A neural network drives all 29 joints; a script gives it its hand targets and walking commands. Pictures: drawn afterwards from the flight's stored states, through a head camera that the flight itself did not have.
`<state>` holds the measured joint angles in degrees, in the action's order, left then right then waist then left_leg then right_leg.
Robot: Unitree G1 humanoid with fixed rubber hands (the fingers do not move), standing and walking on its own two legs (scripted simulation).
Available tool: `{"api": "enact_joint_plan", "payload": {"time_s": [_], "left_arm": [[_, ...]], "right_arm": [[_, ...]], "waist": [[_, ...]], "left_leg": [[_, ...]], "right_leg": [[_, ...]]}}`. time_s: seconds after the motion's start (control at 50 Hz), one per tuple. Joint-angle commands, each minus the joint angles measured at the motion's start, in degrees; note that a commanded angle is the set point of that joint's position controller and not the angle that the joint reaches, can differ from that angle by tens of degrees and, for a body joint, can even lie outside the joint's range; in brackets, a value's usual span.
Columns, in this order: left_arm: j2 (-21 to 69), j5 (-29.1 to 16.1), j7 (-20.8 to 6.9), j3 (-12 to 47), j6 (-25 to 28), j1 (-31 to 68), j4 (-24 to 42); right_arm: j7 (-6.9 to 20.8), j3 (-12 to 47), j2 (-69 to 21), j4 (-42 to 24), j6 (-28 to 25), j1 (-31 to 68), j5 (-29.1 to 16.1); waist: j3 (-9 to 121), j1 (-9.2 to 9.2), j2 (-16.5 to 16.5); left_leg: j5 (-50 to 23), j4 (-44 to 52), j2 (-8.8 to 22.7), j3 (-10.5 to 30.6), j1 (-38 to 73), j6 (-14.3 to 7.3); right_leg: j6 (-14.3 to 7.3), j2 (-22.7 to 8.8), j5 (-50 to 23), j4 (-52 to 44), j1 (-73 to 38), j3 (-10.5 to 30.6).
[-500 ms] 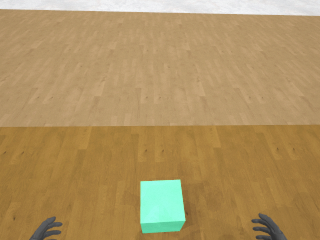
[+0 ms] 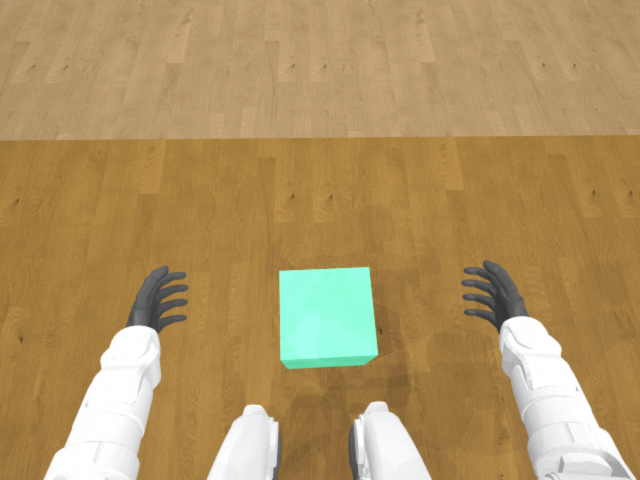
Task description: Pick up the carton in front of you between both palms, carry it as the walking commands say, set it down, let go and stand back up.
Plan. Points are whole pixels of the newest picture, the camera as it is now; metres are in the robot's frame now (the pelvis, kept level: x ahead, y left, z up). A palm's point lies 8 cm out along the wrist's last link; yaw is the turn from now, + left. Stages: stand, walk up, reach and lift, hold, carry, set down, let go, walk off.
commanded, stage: reach and lift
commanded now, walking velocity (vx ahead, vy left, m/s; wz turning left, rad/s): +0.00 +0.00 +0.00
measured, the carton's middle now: (325, 322) +0.42 -0.02 -0.57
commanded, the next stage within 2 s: none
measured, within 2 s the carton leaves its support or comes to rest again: neither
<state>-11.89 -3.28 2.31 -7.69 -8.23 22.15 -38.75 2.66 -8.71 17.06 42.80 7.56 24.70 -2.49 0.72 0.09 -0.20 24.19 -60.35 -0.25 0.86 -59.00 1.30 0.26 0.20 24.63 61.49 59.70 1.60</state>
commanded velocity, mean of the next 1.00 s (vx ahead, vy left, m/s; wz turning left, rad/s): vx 0.00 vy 0.00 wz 0.00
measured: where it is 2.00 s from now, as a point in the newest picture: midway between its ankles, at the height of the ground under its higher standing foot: outside the picture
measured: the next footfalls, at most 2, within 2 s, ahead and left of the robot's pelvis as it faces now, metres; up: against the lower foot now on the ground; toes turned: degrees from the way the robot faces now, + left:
none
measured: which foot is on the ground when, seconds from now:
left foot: down 0.00-1.00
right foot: down 0.00-1.00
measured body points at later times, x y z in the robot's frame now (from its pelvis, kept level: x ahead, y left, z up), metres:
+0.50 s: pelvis -0.05 -0.01 -0.08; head +0.25 -0.02 +0.26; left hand +0.44 +0.17 -0.20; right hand +0.45 -0.21 -0.20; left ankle +0.04 +0.13 -0.66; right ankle +0.04 -0.12 -0.66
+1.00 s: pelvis -0.08 +0.00 -0.27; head +0.27 -0.01 +0.02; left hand +0.43 +0.18 -0.44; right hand +0.43 -0.22 -0.44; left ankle +0.04 +0.13 -0.66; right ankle +0.04 -0.12 -0.66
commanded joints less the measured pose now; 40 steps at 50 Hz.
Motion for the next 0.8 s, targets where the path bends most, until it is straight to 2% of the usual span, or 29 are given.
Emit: {"api": "enact_joint_plan", "payload": {"time_s": [0.0,0.14,0.22,0.28,0.36,0.48,0.56,0.66,0.72,0.78], "left_arm": [[-5.41,-0.66,1.09,-2.43,1.61,14.79,3.73],[-4.52,-0.47,2.94,-5.64,1.13,36.76,-1.66],[-4.42,0.69,3.77,-7.94,0.60,44.30,-4.45],[-3.64,2.27,3.88,-9.56,1.09,45.53,-5.48],[-1.86,5.06,3.01,-12.13,3.15,45.56,-6.95],[-0.60,6.62,2.38,-13.61,6.39,42.25,-9.47],[-1.01,4.38,2.93,-11.22,8.09,40.75,-8.96],[-3.15,-1.39,4.38,-5.25,9.00,40.83,-4.04],[-4.38,-3.70,5.33,-3.00,8.57,42.11,-0.33],[-5.40,-4.93,6.08,-2.09,7.50,43.96,2.09]], "right_arm": [[-0.37,-2.29,7.06,-3.14,-1.61,16.54,-0.83],[-0.92,-4.01,7.71,3.86,-1.11,38.52,-0.73],[-1.33,-5.96,8.66,6.81,-0.83,46.21,1.00],[-1.49,-7.19,8.00,7.67,-1.29,47.93,2.48],[-1.39,-8.68,5.03,8.50,-3.05,48.34,4.61],[-2.10,-9.64,2.48,10.51,-5.74,44.70,5.78],[-3.11,-8.17,2.72,9.44,-7.36,42.67,3.62],[-4.42,-4.09,6.38,4.04,-8.58,42.98,-1.92],[-4.94,-2.16,8.41,1.26,-8.32,43.90,-4.57],[-5.18,-1.15,10.30,-0.57,-7.47,45.55,-6.30]], "waist": [[34.91,-0.01,2.23],[43.53,0.11,1.99],[50.25,0.19,2.29],[54.77,0.42,2.84],[52.47,0.51,3.26],[49.71,0.20,3.33],[52.70,-0.29,3.12],[65.50,-1.05,2.26],[70.29,-1.31,1.43],[71.78,-1.44,0.91]], "left_leg": [[-22.81,2.64,-2.92,-1.48,6.43,1.84],[-7.78,0.71,-3.06,-2.96,-2.02,1.82],[-5.02,-0.24,-3.17,-3.85,-3.38,1.86],[-6.64,-0.24,-3.58,-4.30,-4.25,1.79],[-7.99,-2.09,-3.78,-4.37,-11.12,1.59],[-10.56,-11.78,-4.01,-3.94,-23.88,1.66],[-14.96,-20.06,-4.19,-3.47,-29.16,1.98],[-22.88,-30.31,-4.34,-3.36,-27.19,2.43],[-23.95,-35.19,-4.29,-3.55,-25.63,2.67],[-21.02,-38.56,-4.24,-3.91,-25.67,2.75]], "right_leg": [[1.70,2.22,-27.80,-2.45,-14.99,-0.20],[1.95,2.14,-11.39,-1.83,-6.02,-0.90],[1.83,2.60,-7.55,-1.44,-3.75,-1.97],[1.96,2.97,-9.55,-1.57,-3.80,-2.22],[2.15,2.91,-11.08,0.30,1.19,-1.77],[2.28,2.91,-14.98,9.81,12.80,-1.11],[2.47,2.84,-20.23,18.33,18.69,-0.94],[2.15,2.73,-27.58,28.74,19.10,-1.62],[2.05,2.85,-27.52,33.55,20.64,-2.30],[1.95,2.76,-23.99,36.83,22.57,-3.00]]}}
